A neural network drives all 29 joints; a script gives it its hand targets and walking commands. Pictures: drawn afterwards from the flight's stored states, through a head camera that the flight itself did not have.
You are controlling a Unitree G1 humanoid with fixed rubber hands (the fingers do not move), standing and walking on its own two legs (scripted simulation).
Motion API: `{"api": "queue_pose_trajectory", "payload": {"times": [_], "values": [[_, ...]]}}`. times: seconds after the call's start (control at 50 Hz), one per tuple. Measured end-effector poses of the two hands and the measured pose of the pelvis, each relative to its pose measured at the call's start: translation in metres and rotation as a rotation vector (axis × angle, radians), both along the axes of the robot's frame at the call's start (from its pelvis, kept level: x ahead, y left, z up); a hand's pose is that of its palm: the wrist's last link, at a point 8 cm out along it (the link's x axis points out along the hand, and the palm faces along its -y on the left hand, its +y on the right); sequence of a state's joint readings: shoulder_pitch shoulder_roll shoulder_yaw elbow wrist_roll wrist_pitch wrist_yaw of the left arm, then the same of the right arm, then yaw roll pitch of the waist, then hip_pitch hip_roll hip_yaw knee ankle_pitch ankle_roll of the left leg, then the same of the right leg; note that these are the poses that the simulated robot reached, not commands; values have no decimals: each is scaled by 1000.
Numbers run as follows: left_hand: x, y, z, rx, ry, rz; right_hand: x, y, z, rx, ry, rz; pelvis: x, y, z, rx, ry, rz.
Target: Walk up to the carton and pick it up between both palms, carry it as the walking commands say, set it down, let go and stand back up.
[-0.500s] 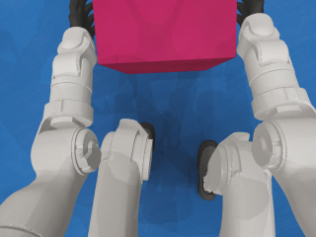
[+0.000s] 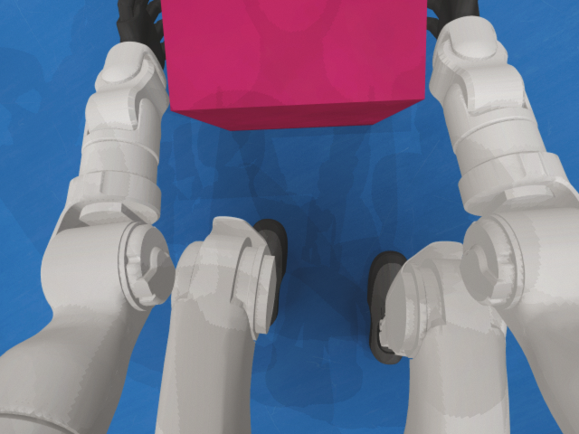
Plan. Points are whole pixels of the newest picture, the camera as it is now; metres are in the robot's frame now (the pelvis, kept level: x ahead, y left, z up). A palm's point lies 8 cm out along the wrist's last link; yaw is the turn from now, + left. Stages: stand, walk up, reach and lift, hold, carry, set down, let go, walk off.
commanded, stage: set down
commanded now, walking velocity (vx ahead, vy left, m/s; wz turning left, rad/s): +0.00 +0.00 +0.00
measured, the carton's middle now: (296, 50) +0.53 +0.09 -0.23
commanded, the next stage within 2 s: none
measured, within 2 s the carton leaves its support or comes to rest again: neither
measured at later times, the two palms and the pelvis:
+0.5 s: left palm (143, 55) +0.49 +0.26 -0.15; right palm (449, 20) +0.55 -0.07 -0.16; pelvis +0.00 +0.00 +0.00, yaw +0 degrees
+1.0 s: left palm (144, 59) +0.48 +0.26 -0.16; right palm (452, 25) +0.55 -0.08 -0.16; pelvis -0.01 +0.00 +0.00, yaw +1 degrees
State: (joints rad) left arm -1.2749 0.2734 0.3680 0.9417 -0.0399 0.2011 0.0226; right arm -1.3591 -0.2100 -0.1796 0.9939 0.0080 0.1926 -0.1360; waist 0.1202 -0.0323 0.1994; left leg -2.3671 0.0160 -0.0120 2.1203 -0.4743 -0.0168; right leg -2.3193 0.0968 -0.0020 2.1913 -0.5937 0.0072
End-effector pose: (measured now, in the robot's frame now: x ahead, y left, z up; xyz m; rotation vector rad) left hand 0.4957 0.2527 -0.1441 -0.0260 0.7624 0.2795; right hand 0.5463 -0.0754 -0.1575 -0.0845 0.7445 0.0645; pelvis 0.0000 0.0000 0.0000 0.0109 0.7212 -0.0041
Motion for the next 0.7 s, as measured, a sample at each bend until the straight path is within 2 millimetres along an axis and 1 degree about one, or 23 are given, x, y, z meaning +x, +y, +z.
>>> {"api": "queue_pose_trajectory", "payload": {"times": [0.4, 0.7], "values": [[-7, 5, -10, -2, 19, -2, 2, 4, -1, 10, -6, 23, -1, 0, 0, 3, -18, 0], [-7, 6, -10, -4, 14, -1, 2, 4, -2, 9, -18, 31, -3, 1, -3, 5, -40, 2]]}}
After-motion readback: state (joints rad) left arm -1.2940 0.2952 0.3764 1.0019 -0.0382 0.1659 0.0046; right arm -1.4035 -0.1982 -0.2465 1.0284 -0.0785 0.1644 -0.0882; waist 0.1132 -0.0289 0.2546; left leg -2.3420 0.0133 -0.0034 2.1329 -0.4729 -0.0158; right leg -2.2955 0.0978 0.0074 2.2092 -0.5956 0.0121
